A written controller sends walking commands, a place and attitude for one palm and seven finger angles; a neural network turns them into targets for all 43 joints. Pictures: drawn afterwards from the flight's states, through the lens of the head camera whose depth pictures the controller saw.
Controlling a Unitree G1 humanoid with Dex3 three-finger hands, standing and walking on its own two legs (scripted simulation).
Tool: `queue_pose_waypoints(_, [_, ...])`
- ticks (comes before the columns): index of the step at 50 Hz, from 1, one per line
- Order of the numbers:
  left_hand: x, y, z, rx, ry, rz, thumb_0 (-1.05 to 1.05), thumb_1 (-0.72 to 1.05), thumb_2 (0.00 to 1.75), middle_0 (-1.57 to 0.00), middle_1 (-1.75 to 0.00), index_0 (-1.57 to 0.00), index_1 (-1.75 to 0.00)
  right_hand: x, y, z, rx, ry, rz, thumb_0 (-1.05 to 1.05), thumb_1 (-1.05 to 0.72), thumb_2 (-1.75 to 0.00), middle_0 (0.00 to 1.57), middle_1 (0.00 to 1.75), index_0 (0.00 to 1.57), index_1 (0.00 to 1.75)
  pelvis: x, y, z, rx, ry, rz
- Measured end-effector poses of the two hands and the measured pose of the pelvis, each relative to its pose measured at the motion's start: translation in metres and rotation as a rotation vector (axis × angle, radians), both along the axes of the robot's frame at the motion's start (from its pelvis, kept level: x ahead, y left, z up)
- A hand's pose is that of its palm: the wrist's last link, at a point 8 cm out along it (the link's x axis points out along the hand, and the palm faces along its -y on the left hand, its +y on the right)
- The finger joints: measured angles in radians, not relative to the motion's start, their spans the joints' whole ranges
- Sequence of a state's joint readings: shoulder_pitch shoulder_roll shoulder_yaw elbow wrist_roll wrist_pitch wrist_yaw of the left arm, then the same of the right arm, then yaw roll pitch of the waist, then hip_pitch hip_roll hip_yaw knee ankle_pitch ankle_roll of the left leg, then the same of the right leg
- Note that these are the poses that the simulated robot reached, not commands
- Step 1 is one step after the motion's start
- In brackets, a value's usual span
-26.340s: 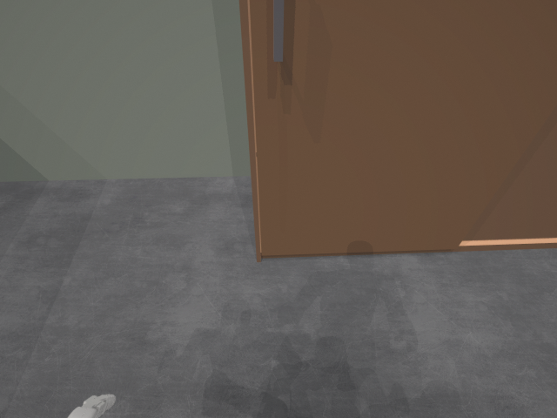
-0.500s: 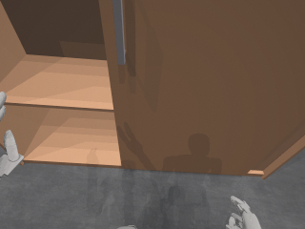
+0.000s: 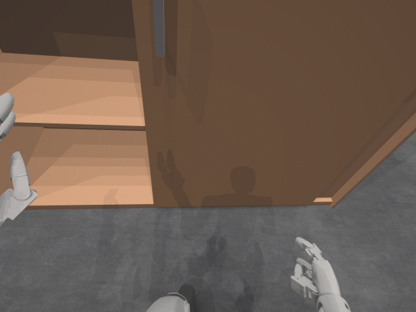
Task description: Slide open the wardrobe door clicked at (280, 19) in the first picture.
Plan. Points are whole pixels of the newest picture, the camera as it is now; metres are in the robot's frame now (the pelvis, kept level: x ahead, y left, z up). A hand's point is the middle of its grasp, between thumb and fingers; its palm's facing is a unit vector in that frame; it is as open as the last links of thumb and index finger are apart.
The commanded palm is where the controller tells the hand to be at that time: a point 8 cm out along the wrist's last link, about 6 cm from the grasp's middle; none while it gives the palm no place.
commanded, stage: stop stepping back and stand still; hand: left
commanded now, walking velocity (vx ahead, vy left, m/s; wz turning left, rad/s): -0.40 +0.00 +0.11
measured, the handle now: out of the picture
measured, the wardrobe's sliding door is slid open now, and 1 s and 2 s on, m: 0.68 0.68 0.68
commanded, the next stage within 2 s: let the arm hang, fingers relaxed in 1.80 s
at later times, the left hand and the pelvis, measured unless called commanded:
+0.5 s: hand out of the picture +0.11 +0.35 +0.19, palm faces +0.45 -0.87 -0.21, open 7.5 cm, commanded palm +0.00 +0.38 +0.20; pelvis -0.14 +0.08 +0.01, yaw +0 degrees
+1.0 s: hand out of the picture +0.07 +0.36 +0.15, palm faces +0.49 -0.82 -0.31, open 7.5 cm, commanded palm +0.01 +0.40 +0.20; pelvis -0.12 +0.10 +0.01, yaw +2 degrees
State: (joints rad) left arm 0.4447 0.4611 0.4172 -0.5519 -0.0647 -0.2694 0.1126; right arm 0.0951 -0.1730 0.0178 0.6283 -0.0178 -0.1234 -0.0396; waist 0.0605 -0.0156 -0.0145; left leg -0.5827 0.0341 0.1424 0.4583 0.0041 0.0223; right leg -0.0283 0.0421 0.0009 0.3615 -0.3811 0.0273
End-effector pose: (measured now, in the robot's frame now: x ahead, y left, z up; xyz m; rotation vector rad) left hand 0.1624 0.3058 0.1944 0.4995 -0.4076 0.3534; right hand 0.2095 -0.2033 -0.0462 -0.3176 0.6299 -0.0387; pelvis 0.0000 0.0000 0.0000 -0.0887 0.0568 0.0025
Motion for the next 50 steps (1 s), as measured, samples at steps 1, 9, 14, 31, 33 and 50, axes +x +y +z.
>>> queue_pose_waypoints(1, [0.000, 0.000, 0.000, 0.004, -0.006, -0.023, 0.01, 0.89, 0.90, -0.20, -0.30, -0.21, -0.30, -0.010, -0.001, -0.002, -0.004, 0.007, -0.024, 0.01, -0.90, -0.89, 0.21, 0.30, 0.20, 0.30, -0.003, 0.003, -0.001, -0.006, -0.018, -0.006])
queue_pose_waypoints(9, [-0.044, 0.023, -0.004, -0.008, 0.056, -0.040, 0.01, 0.89, 0.90, -0.21, -0.30, -0.21, -0.30, -0.106, -0.014, 0.003, -0.025, 0.024, -0.142, 0.01, -0.90, -0.89, 0.20, 0.30, 0.20, 0.30, -0.056, 0.016, 0.000, -0.020, -0.075, 0.092])
queue_pose_waypoints(14, [-0.118, 0.049, -0.006, -0.016, 0.079, 0.038, 0.01, 0.88, 0.90, -0.21, -0.30, -0.21, -0.30, -0.164, -0.016, 0.006, -0.084, 0.132, -0.205, 0.01, -0.90, -0.89, 0.20, 0.30, 0.20, 0.30, -0.072, 0.036, 0.006, 0.034, -0.052, -0.020])
queue_pose_waypoints(31, [-0.137, 0.054, 0.036, 0.012, 0.024, -0.188, 0.01, 0.89, 0.90, -0.20, -0.30, -0.20, -0.30, -0.243, 0.090, 0.024, 0.080, 0.095, -0.198, 0.01, -0.90, -0.89, 0.21, 0.30, 0.21, 0.30, -0.137, 0.085, 0.039, -0.013, -0.070, -0.035])
queue_pose_waypoints(33, [-0.145, 0.063, 0.042, 0.071, 0.076, -0.143, 0.01, 0.89, 0.90, -0.21, -0.30, -0.21, -0.30, -0.242, 0.090, 0.021, 0.077, 0.125, -0.198, 0.01, -0.90, -0.89, 0.21, 0.30, 0.21, 0.30, -0.137, 0.087, 0.043, -0.015, -0.055, -0.034])
queue_pose_waypoints(50, [-0.137, 0.092, -0.032, -0.170, 0.143, 0.141, 0.01, 0.89, 0.90, -0.20, -0.30, -0.21, -0.30, -0.174, 0.053, -0.013, -0.058, 0.110, -0.116, 0.01, -0.91, -0.89, 0.20, 0.30, 0.20, 0.30, -0.116, 0.097, 0.006, 0.094, -0.048, 0.037])
